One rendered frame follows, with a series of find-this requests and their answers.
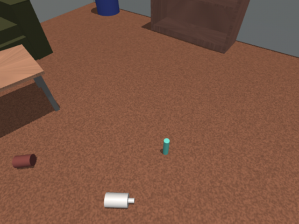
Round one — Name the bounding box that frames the bookshelf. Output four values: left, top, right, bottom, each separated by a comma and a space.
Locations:
151, 0, 250, 54

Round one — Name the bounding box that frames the sofa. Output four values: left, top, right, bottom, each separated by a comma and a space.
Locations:
0, 0, 53, 61

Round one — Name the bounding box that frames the coffee table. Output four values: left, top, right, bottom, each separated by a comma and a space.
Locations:
0, 44, 60, 111

